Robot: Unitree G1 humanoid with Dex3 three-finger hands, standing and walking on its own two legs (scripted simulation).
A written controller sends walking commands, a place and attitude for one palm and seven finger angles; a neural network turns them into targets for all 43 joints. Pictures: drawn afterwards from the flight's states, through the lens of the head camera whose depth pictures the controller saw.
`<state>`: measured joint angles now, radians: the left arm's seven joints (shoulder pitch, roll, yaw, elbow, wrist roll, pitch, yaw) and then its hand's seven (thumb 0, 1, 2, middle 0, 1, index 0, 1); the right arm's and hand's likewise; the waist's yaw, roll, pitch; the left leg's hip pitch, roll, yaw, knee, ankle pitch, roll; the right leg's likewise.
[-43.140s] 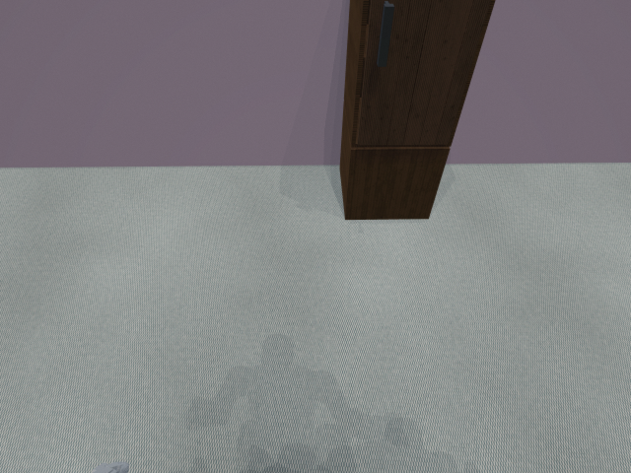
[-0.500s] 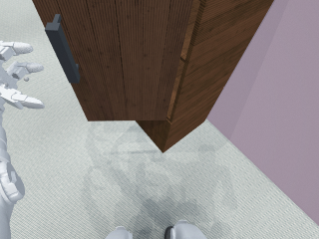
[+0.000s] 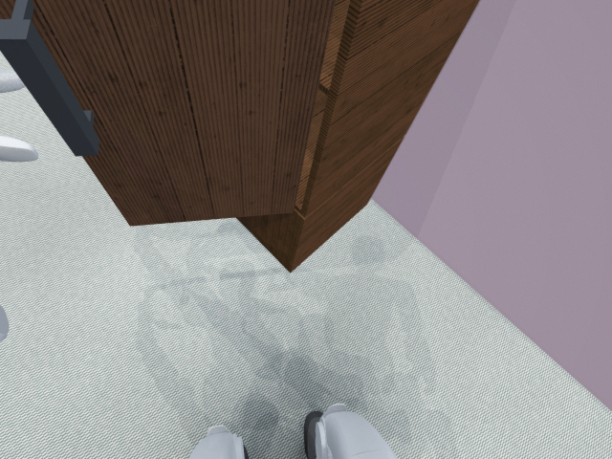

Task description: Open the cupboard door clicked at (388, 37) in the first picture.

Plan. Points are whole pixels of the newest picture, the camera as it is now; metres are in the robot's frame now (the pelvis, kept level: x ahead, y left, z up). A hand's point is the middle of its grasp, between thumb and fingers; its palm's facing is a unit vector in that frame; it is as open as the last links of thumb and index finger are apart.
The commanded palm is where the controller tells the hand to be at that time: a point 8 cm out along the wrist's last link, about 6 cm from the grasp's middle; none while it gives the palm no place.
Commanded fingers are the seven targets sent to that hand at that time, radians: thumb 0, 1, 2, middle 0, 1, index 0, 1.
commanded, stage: move the hooked fingers beside the handle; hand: left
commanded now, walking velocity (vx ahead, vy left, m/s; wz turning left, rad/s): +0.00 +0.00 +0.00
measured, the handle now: (59, 84) +0.54 +0.24 +0.10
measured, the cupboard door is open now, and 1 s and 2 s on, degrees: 54 54 53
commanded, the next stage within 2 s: slide the fingers in behind the handle in 0.70 s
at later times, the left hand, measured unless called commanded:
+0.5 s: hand out of the picture +0.49 +0.30 +0.11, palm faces +0.04 -1.00 +0.00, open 14.0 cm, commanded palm +0.47 +0.34 +0.10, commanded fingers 0.00 -0.50 0.30 -0.30 -1.20 -0.30 -1.20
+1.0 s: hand out of the picture +0.49 +0.29 +0.11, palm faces +0.02 -1.00 +0.00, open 14.0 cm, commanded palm +0.48 +0.33 +0.10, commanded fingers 0.00 -0.50 0.30 -0.30 -1.20 -0.30 -1.20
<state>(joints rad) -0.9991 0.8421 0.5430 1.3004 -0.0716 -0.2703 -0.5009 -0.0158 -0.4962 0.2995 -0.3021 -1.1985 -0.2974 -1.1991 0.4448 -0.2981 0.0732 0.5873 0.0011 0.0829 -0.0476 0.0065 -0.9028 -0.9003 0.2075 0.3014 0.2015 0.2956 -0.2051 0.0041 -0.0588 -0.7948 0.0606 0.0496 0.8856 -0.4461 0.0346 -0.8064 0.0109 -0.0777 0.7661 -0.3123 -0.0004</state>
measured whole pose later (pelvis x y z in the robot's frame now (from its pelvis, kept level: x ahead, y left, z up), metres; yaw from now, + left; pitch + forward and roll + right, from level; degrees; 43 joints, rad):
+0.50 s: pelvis +0.01 +0.00 +0.00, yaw +1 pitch +20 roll -4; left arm -0.94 0.80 0.53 1.24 -0.12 -0.28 -0.53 -0.02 -0.50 0.30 -0.30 -1.20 -0.30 -1.20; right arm 0.39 -0.30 0.06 0.57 0.01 0.11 -0.04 0.01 -0.90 -0.90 0.21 0.30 0.20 0.30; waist -0.17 0.00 -0.07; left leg -0.78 0.06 0.03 0.89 -0.46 0.03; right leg -0.78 0.01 -0.10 0.77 -0.33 0.00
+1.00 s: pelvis +0.00 +0.00 +0.00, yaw +1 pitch +20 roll -4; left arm -0.95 0.77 0.50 1.24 -0.12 -0.29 -0.50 -0.02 -0.50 0.30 -0.30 -1.20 -0.30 -1.20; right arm 0.44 -0.29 0.07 0.59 0.00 0.10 -0.03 0.01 -0.90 -0.90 0.21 0.30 0.20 0.30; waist -0.18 0.00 -0.07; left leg -0.80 0.06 0.03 0.92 -0.45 0.04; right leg -0.80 0.01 -0.09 0.78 -0.32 0.00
